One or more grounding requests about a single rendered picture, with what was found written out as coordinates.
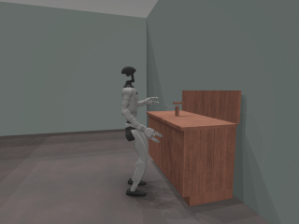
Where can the right robot thigh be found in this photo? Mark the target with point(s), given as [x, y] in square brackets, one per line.
[139, 145]

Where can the robot right forearm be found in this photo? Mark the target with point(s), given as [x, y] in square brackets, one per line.
[130, 118]

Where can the robot left forearm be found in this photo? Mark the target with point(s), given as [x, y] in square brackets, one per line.
[141, 103]

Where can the counter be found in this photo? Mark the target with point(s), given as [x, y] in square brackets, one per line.
[197, 150]

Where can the right robot hand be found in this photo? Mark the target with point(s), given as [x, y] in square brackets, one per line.
[150, 133]

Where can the left robot foot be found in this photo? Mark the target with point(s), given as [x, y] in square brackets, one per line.
[141, 183]

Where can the left robot hand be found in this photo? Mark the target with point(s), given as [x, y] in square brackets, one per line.
[149, 102]

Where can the robot right upper arm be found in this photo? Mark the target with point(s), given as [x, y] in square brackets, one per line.
[127, 95]

